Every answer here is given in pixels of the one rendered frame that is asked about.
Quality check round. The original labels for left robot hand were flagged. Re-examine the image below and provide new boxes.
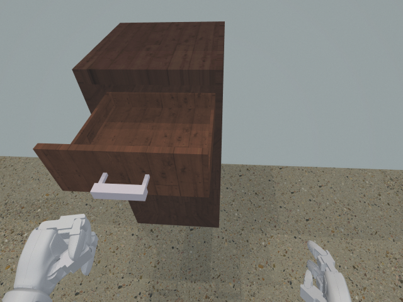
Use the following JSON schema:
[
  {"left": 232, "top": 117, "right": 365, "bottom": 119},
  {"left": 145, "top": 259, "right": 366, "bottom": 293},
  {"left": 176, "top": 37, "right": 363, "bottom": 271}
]
[{"left": 14, "top": 214, "right": 99, "bottom": 295}]

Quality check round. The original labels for drawer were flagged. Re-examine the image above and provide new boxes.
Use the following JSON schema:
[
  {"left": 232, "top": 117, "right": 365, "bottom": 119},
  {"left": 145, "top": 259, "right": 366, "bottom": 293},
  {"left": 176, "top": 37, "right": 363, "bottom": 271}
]
[{"left": 33, "top": 92, "right": 215, "bottom": 198}]

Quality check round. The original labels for left robot forearm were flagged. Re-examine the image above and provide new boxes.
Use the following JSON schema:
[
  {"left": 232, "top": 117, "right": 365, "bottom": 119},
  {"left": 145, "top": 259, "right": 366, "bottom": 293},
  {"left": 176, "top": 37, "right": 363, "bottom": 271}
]
[{"left": 2, "top": 288, "right": 52, "bottom": 302}]

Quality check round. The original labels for right robot hand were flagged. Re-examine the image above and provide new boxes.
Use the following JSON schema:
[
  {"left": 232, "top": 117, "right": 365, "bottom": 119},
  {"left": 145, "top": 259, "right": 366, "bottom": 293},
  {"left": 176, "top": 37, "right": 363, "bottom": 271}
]
[{"left": 300, "top": 240, "right": 351, "bottom": 302}]

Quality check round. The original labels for handle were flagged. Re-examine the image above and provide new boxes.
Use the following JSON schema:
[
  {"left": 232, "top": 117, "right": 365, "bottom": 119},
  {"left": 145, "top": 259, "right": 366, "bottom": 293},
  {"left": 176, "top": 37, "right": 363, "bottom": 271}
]
[{"left": 90, "top": 172, "right": 150, "bottom": 201}]

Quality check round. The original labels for cabinet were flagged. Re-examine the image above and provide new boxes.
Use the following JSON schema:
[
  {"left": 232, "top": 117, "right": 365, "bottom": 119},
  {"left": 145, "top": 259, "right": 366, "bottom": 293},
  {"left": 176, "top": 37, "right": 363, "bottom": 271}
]
[{"left": 72, "top": 21, "right": 225, "bottom": 228}]

